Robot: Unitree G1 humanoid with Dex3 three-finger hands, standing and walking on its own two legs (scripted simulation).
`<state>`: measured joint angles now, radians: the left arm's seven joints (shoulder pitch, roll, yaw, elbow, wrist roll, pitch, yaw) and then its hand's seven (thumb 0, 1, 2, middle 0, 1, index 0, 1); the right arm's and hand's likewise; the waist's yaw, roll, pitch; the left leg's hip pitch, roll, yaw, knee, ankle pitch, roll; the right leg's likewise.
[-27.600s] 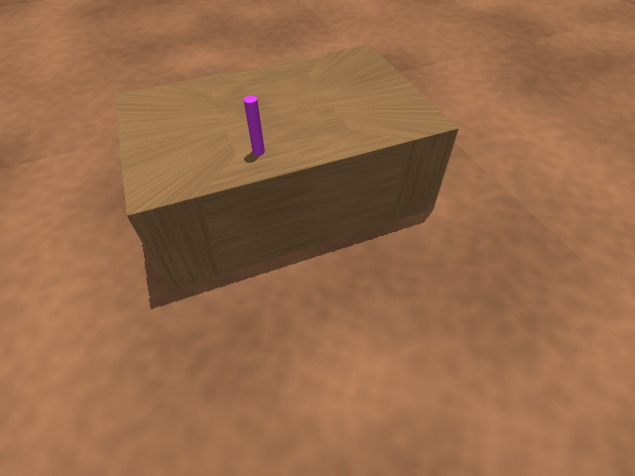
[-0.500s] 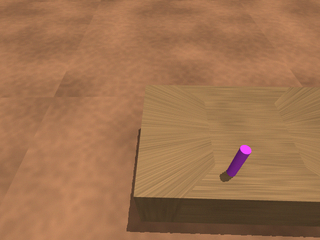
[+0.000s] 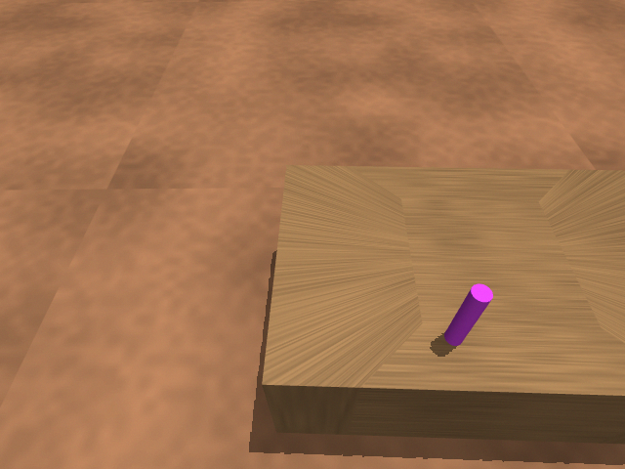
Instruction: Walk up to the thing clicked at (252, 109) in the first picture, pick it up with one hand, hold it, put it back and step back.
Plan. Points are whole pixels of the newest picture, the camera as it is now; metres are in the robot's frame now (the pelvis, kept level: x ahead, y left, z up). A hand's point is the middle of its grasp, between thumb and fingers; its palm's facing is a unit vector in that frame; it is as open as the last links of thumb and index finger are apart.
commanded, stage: stand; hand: right
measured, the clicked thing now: (466, 317) +0.45 -0.30 -0.26
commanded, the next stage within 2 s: step back in 0.08 s
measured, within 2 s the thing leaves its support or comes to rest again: neither
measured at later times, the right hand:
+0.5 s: hand out of the picture +0.01 -0.25 -0.16, palm faces -0.01 +0.91 -0.41, open 7.4 cm
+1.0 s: hand out of the picture -0.11 -0.28 -0.18, palm faces +0.02 +0.92 -0.38, open 7.4 cm
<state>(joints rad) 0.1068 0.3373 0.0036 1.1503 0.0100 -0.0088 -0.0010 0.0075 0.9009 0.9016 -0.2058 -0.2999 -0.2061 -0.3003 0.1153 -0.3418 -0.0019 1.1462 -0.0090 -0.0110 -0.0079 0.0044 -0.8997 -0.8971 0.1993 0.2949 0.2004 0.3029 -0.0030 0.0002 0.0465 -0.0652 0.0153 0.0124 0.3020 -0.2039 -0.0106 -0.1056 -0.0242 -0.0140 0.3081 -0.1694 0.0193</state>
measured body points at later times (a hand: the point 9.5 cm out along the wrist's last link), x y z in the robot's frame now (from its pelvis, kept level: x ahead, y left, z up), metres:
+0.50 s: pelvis -0.07 +0.03 -0.02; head -0.01 +0.05 +0.42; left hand +0.07 +0.34 -0.15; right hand +0.01 -0.30 -0.13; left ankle -0.02 +0.12 -0.75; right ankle -0.08 -0.12 -0.68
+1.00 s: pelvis -0.18 +0.00 -0.02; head -0.12 -0.02 +0.43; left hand -0.08 +0.31 -0.13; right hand -0.11 -0.32 -0.15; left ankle -0.21 +0.13 -0.69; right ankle -0.18 -0.11 -0.75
